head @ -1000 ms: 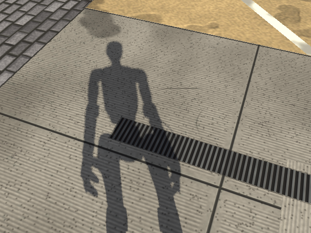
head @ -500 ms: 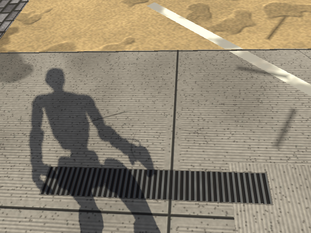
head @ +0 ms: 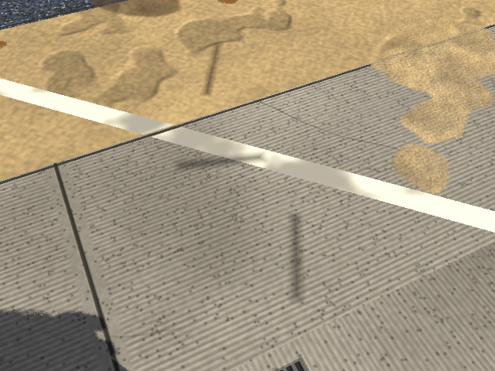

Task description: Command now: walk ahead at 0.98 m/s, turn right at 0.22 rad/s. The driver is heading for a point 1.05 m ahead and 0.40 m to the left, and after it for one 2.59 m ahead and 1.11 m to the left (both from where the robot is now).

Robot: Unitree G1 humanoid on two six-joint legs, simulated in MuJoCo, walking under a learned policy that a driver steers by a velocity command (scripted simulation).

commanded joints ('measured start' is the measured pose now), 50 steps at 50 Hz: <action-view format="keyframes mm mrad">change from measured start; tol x32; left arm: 1 -16 -64 -42 -108 22 2 -21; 9 -308 -2 -73 -210 -5 -23 -33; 14 258 213 13 -83 62 -42 50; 37 153 36 -24 -144 -9 -32 46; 50 -276 -6 -81 -267 -6 8 19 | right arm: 1 115 -1 16 24 23 -39 18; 15 260 -17 14 -56 102 -18 18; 30 -268 -12 42 -215 27 74 107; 35 307 -183 -36 -43 33 72 50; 50 149 -181 -41 -80 61 12 21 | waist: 1 38 109 29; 15 164 -227 -441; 28 -8 1 112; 37 -58 315 -289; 50 -52 60 45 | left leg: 1 141 256 -439 -351 -127 168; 8 -18 188 -242 -486 329 162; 12 149 149 -191 21 763 119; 14 -291 19 -151 664 -143 94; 16 -492 58 -177 891 -84 109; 33 -8 -67 115 239 183 191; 37 788 236 -763 -38 58 483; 43 71 110 -582 -319 66 350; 50 32 -4 -461 -298 437 235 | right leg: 1 -264 -89 91 -65 10 21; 12 435 22 -118 -745 150 62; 16 739 -467 632 -1011 -480 -20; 29 369 -218 -334 -1176 637 105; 33 520 -277 -341 -765 1357 123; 35 299 -244 -305 -169 1024 100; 36 -35 -38 -284 227 -72 125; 37 -371 19 -82 454 -238 160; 50 -21 -80 -74 -585 358 185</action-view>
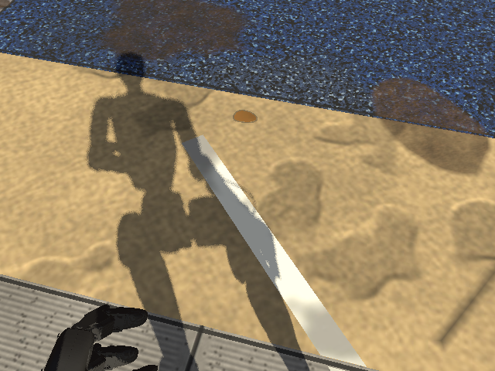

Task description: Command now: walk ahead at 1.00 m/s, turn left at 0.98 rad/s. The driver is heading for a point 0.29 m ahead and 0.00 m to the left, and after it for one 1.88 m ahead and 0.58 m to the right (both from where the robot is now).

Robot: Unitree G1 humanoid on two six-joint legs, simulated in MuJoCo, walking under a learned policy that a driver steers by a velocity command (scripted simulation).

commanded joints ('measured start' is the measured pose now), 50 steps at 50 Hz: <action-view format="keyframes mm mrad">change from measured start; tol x32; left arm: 1 -89 83 17 -79 -20 -9 -1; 8 490 318 105 96 41 -57 40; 50 298 344 189 -84 -19 72 18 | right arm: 1 -43 -179 -49 -74 8 -24 1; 50 -487 -113 -48 -223 -19 41 -40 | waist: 1 10 38 13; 9 169 -196 -507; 13 138 -17 -109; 25 43 -119 -137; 29 160 299 -339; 50 178 -222 -174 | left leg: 1 -206 207 -224 -100 550 65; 6 0 211 -172 387 998 -55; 7 -134 176 -133 639 763 -78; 8 -494 -12 1 1083 -201 -154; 9 -561 30 -14 1169 -207 -137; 25 -177 153 15 108 344 -209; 28 184 649 -365 113 895 49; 31 -22 545 -244 -9 313 60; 44 -143 545 186 -1 378 -1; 50 -770 228 108 878 -297 -252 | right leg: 1 265 101 -93 -157 161 -17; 6 639 160 -123 -363 152 -93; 8 1215 -347 512 -270 625 -350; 18 487 -2 207 -508 675 -314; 26 386 142 289 -264 41 -122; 28 133 269 113 182 -706 -48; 33 91 81 -21 488 -372 54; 46 474 101 -172 -234 -143 -85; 50 720 -207 429 -473 272 -403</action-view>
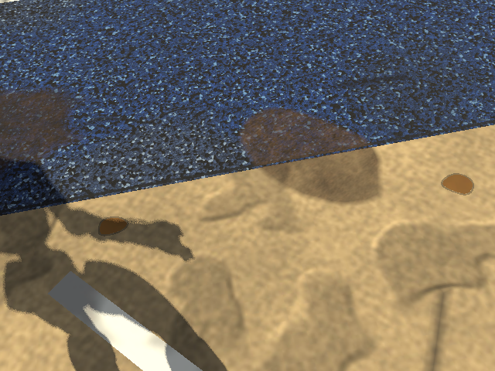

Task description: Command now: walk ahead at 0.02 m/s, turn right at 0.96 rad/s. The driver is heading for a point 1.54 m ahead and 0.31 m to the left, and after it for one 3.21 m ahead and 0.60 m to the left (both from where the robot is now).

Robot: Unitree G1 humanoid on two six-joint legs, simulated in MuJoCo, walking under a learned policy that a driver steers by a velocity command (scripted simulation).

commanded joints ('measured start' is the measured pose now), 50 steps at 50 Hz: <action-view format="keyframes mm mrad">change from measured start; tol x32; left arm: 1 81 240 71 -63 17 -53 6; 40 -357 35 -61 -84 29 -105 -47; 46 380 275 33 71 76 -127 40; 50 106 84 -8 72 61 -118 27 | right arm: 1 -116 -89 -19 -131 5 -21 -17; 21 23 -40 28 -73 49 -62 48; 26 529 -151 -16 76 -30 -31 76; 50 166 -79 25 -36 -21 -52 52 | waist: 1 58 -196 -158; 22 41 -128 -33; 27 -158 358 -12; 42 -46 107 17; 47 127 -385 -447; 50 82 -76 -115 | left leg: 1 -363 -87 -177 338 -51 24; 20 -207 -13 -106 -105 47 155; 24 256 -146 84 -286 136 165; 28 589 239 -954 -747 -392 404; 35 368 9 -522 -735 95 333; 44 235 -43 -447 -329 964 217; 47 -282 -220 -272 491 -15 193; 50 -310 -62 -198 464 165 186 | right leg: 1 332 -269 455 -311 450 -247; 11 207 -173 268 -240 470 -172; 15 157 -241 425 -430 -391 -192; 23 142 -219 165 -437 -333 -98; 28 -722 21 74 556 -141 35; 42 -41 51 -13 -94 248 71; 45 642 -3 37 -60 55 11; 46 882 -305 447 -192 -511 -42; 47 788 -442 894 -425 -722 -79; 50 434 -333 492 -404 -332 -88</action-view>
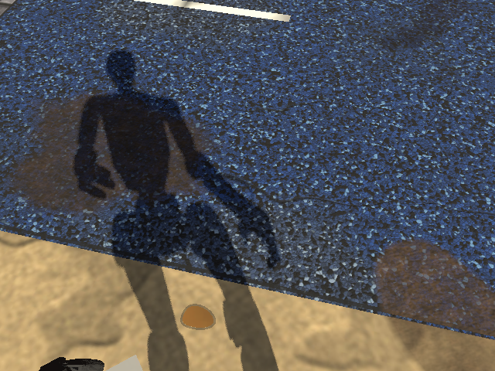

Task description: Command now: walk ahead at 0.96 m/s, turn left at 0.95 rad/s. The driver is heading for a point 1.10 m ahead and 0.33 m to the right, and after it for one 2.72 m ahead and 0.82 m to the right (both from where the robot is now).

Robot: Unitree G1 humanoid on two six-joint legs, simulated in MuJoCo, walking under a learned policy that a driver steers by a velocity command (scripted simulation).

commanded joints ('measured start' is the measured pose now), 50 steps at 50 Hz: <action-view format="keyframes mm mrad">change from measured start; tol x32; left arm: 1 199 98 42 30 0 -10 11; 35 435 210 129 92 -88 60 -52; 50 38 198 113 -135 -93 106 40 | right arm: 1 -126 -50 4 -132 -34 4 30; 11 -431 -8 71 -257 -40 -11 86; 17 126 -294 -26 -126 -93 -32 -21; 50 -351 -27 7 -218 3 11 -50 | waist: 1 114 -99 -39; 11 46 -60 112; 17 -95 269 -420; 27 118 81 53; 34 269 50 -182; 36 165 -390 -60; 40 49 51 -180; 50 66 -88 -183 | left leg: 1 -472 141 15 119 71 -10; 7 -551 131 -32 -176 186 -45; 15 415 42 152 -585 173 -29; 17 691 538 -567 -823 -437 -15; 22 205 388 -9 -831 809 -14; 33 147 277 334 -606 1108 -68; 34 101 268 318 -414 1020 -83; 36 -270 -15 270 251 -327 -177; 50 -242 -9 -48 -352 147 -236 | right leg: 1 400 -319 440 -396 -313 -128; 10 97 -192 89 -657 232 -163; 14 276 -200 42 -241 916 -142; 17 -239 24 131 740 -267 -119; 18 -307 6 149 803 -146 -119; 34 387 84 -59 18 316 -128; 36 548 -54 261 -42 980 -251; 38 674 -309 849 -285 472 -486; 50 190 -5 515 -214 364 -200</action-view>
